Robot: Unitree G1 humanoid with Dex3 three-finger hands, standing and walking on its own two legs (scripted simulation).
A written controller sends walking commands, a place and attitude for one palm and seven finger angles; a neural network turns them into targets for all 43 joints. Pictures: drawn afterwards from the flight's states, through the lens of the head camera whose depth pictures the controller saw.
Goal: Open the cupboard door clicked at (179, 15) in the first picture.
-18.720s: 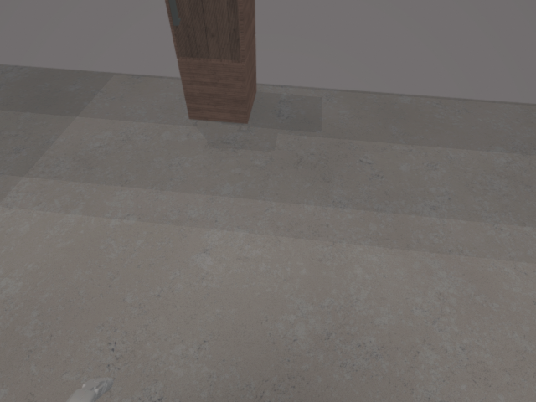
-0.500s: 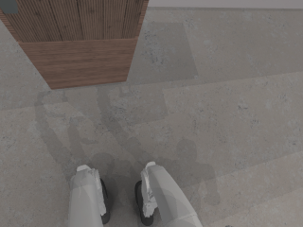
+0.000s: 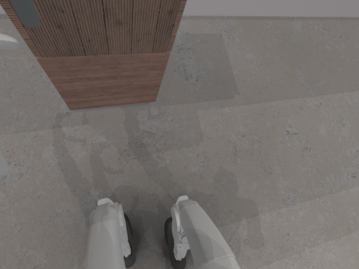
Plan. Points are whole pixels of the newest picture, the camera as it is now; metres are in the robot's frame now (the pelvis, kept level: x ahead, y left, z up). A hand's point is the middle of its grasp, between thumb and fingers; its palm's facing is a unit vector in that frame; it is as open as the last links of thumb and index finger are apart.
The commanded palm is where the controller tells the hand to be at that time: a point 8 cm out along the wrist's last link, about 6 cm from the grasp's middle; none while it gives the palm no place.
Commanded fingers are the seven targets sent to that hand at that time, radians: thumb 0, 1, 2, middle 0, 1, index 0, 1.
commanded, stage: slide the fingers in behind the handle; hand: left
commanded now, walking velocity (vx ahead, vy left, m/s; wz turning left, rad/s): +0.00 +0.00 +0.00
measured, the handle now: out of the picture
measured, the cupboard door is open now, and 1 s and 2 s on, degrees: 0 0 0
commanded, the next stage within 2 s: move the hooked fingers beside the handle in 1.56 s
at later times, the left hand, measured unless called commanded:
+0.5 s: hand out of the picture +0.57 +0.27 +0.06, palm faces +0.15 -0.99 -0.01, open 13.9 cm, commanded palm +0.57 +0.25 +0.06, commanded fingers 0.00 -0.50 0.30 -0.30 -1.20 -0.30 -1.20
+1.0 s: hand out of the picture +0.56 +0.26 +0.06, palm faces +0.18 -0.98 +0.00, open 14.8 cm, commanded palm +0.57 +0.22 +0.06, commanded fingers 0.00 -0.50 0.30 -0.30 -1.20 -0.30 -1.20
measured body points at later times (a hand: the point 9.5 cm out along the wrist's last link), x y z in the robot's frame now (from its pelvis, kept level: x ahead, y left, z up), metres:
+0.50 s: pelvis +0.00 -0.02 +0.00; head +0.22 +0.05 +0.38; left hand +0.56 +0.33 +0.06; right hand -0.01 -0.28 -0.09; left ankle +0.06 +0.08 -0.57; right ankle +0.02 -0.12 -0.57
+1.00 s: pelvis +0.01 -0.01 +0.01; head +0.21 +0.06 +0.40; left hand +0.55 +0.31 +0.06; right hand +0.02 -0.28 -0.08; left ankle +0.06 +0.08 -0.57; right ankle +0.02 -0.12 -0.57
